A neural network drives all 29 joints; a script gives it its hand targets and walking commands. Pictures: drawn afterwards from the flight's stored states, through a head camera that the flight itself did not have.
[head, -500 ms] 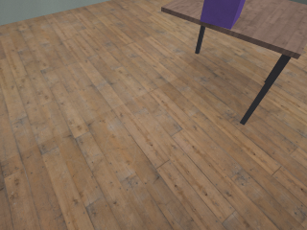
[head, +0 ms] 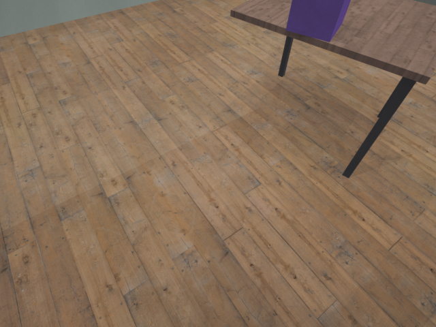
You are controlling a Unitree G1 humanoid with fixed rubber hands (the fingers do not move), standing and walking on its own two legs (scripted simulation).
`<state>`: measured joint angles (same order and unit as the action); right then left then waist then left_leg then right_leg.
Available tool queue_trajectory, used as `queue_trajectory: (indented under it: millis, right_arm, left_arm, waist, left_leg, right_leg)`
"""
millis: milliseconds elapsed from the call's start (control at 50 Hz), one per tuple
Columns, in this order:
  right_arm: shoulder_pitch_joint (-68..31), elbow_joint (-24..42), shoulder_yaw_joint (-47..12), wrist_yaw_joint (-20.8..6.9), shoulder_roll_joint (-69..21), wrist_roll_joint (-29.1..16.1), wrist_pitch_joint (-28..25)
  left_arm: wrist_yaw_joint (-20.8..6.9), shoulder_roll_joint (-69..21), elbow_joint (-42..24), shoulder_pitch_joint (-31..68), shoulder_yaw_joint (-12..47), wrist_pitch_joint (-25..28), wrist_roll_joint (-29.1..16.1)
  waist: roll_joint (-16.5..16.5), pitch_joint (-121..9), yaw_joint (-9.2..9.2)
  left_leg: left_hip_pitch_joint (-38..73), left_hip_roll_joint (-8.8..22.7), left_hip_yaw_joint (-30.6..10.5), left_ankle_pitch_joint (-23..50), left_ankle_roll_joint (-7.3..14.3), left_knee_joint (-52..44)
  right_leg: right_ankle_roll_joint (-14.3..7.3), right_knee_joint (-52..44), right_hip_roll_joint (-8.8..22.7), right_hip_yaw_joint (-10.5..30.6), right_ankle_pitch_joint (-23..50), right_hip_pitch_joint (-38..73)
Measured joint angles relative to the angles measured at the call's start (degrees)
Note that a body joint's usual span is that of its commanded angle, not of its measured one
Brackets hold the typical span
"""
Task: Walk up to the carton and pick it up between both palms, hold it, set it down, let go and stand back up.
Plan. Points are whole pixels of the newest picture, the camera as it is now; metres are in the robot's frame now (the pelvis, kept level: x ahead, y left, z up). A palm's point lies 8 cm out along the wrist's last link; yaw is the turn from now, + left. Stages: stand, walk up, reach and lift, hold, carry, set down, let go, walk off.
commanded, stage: stand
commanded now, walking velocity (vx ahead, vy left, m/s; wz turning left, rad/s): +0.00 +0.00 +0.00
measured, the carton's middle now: out of the picture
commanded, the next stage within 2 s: none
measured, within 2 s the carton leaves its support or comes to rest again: neither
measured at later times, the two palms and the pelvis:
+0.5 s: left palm out of the picture -0.04 +0.20 -0.15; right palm out of the picture -0.04 -0.19 -0.15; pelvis +0.00 +0.01 +0.00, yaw +0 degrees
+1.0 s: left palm out of the picture -0.05 +0.20 -0.15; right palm out of the picture -0.04 -0.19 -0.15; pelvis +0.00 +0.01 +0.00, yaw +0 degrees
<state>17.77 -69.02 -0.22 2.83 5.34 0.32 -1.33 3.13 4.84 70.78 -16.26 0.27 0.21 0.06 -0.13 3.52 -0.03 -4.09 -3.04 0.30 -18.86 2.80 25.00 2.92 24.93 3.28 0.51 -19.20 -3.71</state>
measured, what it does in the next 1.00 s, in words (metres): stands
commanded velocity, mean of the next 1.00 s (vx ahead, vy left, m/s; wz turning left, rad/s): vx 0.00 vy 0.00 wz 0.00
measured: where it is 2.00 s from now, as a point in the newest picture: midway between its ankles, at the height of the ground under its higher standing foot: outside the picture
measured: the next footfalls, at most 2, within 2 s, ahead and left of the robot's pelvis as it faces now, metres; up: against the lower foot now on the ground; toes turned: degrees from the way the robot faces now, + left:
none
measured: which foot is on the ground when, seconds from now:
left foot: down 0.00-1.00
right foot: down 0.00-1.00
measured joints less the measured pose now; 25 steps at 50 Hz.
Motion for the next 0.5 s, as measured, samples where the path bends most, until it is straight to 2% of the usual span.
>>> queue_trajectory:
  millis: [500]
  right_arm:
    - [0.58,1.27,-0.13,0.01,-0.27,0.02,-0.11]
  left_arm:
    - [0.13,-0.23,-0.15,-0.83,0.16,-0.46,0.07]
  waist:
    - [-0.46,-0.6,0.04]
  left_leg:
    - [0.09,-0.92,0.08,-0.15,0.61,-0.06]
  right_leg:
    - [0.72,0.49,0.94,0.06,-0.52,-0.09]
